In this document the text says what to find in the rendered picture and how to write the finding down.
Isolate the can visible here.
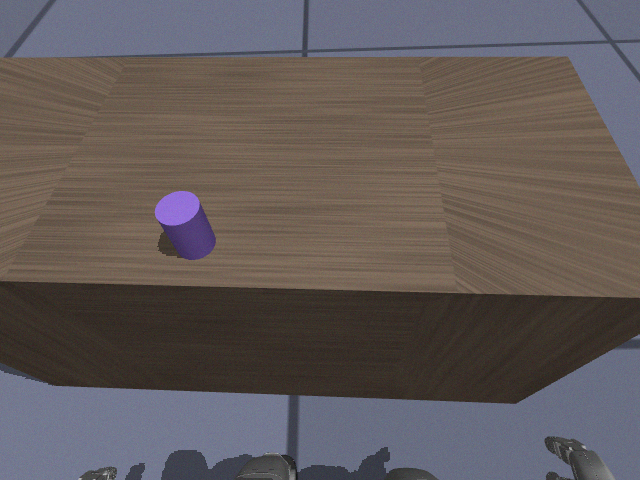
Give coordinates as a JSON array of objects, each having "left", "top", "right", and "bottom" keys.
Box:
[{"left": 155, "top": 191, "right": 216, "bottom": 260}]

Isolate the left robot foot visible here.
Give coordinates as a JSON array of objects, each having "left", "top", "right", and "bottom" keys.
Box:
[{"left": 281, "top": 455, "right": 298, "bottom": 480}]

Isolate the right robot hand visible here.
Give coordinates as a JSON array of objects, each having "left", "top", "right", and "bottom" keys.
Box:
[{"left": 544, "top": 436, "right": 616, "bottom": 480}]

